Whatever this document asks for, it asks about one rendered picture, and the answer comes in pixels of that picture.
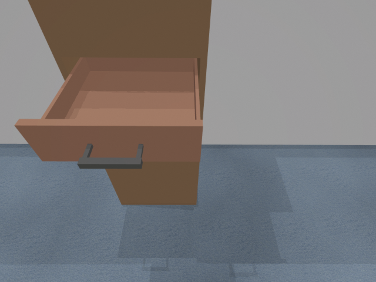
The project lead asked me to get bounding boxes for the cabinet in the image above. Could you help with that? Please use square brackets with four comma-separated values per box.
[28, 0, 212, 205]

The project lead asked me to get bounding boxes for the handle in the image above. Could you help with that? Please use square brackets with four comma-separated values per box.
[77, 144, 143, 169]

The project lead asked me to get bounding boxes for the drawer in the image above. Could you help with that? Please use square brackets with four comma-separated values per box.
[14, 58, 203, 162]

